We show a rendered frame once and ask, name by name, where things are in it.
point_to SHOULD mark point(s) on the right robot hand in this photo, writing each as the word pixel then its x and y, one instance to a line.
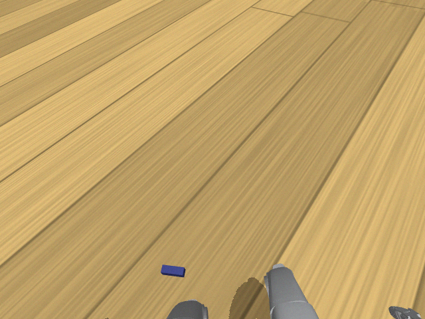
pixel 402 313

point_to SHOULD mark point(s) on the small box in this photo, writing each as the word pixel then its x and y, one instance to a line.
pixel 173 270

